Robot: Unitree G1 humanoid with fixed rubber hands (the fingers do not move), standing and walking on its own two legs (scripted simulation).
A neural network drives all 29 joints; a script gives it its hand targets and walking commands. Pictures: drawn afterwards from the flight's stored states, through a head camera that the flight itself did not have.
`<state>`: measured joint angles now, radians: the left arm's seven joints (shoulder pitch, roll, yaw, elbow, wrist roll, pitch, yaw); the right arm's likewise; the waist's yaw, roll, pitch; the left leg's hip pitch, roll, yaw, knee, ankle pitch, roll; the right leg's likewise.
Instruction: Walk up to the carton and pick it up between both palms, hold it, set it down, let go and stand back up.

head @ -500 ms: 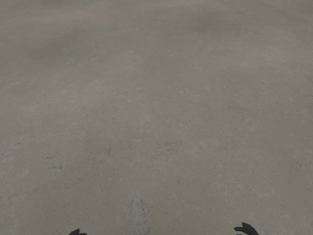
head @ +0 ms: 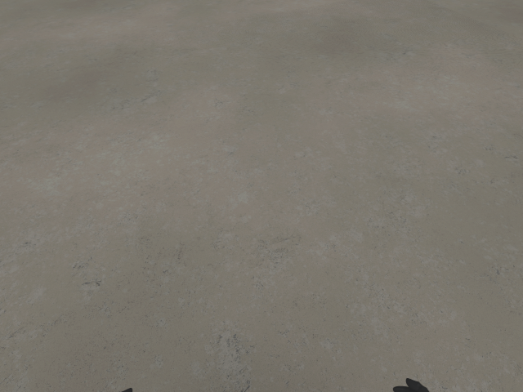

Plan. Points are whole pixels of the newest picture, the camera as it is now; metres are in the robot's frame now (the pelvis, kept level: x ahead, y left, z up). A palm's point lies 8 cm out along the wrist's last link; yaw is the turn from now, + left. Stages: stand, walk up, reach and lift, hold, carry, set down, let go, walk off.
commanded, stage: stand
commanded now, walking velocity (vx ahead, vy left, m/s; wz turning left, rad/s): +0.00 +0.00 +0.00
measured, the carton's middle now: out of the picture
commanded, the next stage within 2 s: walk up in 0.10 s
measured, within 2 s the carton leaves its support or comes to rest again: neither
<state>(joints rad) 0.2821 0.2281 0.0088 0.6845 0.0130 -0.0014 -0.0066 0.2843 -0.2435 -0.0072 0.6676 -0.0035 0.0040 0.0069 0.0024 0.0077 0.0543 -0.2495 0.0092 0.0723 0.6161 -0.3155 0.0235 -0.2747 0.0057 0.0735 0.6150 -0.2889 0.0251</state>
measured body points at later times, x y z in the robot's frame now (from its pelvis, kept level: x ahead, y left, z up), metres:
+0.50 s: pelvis +0.00 +0.03 -0.01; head +0.01 +0.04 +0.44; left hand +0.06 +0.33 -0.11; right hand +0.14 -0.23 -0.11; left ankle +0.00 +0.16 -0.70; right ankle +0.03 -0.14 -0.73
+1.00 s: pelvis +0.06 +0.14 -0.01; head +0.06 +0.14 +0.44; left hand -0.07 +0.40 -0.12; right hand +0.32 -0.01 -0.11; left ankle +0.02 +0.25 -0.68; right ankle +0.13 +0.01 -0.73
